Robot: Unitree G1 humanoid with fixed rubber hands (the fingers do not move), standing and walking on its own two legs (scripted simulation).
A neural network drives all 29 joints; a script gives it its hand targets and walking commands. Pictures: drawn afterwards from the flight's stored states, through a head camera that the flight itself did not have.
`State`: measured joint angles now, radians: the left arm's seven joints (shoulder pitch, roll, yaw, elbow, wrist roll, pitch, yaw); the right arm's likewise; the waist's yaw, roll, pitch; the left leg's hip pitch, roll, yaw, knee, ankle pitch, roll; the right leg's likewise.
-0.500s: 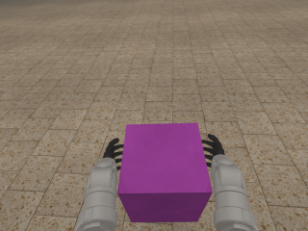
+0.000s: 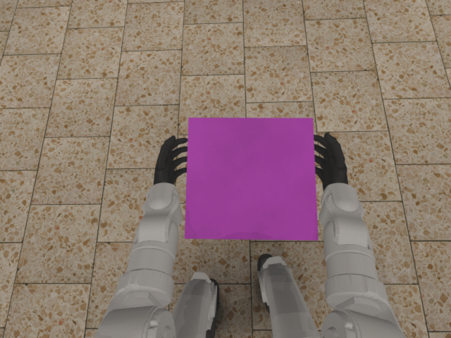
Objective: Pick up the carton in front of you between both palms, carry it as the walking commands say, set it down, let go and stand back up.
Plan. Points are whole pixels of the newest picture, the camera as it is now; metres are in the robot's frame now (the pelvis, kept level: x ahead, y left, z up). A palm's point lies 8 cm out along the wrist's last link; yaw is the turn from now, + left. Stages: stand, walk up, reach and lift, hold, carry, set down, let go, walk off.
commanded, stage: set down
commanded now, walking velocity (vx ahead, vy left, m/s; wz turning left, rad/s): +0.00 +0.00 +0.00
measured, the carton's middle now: (246, 183) +0.39 -0.05 -0.15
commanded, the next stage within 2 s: none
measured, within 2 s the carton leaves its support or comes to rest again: rests again in 1.92 s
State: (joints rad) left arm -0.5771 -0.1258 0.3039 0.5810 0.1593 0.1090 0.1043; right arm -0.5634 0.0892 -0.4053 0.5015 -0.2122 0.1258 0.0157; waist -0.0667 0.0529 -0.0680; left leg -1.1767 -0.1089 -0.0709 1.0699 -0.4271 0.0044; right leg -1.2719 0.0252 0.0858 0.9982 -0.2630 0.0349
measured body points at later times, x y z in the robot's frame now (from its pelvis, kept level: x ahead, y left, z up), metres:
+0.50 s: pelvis -0.03 -0.01 -0.13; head +0.23 -0.05 +0.23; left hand +0.45 +0.09 -0.23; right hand +0.41 -0.21 -0.23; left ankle +0.03 +0.11 -0.65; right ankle +0.09 -0.13 -0.65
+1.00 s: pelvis -0.05 +0.00 -0.24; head +0.28 -0.02 +0.06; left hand +0.49 +0.07 -0.39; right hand +0.42 -0.23 -0.39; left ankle +0.03 +0.11 -0.65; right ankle +0.09 -0.13 -0.65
